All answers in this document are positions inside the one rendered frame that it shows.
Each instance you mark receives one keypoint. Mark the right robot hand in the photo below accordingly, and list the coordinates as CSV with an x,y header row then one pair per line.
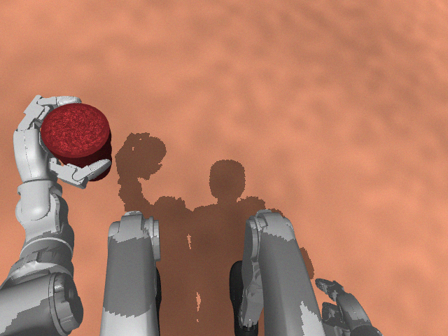
x,y
340,319

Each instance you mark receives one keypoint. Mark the right robot foot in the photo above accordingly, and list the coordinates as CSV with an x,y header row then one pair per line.
x,y
236,291

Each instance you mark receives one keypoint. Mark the left robot arm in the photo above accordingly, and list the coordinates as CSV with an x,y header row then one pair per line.
x,y
39,296

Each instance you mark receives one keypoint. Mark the cup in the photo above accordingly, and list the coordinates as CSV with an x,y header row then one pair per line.
x,y
78,134

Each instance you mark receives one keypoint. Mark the left robot hand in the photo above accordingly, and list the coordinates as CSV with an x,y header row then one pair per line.
x,y
32,157

